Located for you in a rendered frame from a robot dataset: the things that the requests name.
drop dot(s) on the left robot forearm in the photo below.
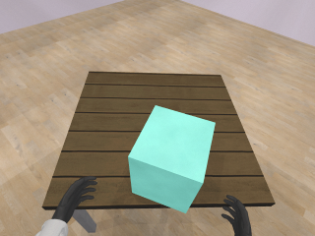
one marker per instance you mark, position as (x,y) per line
(53,227)

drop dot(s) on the right robot hand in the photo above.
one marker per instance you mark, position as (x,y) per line
(241,223)

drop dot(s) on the table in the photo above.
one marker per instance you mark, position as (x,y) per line
(111,113)

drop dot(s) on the left robot hand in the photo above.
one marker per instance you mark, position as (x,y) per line
(73,197)

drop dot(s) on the carton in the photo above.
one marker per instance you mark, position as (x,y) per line
(168,161)

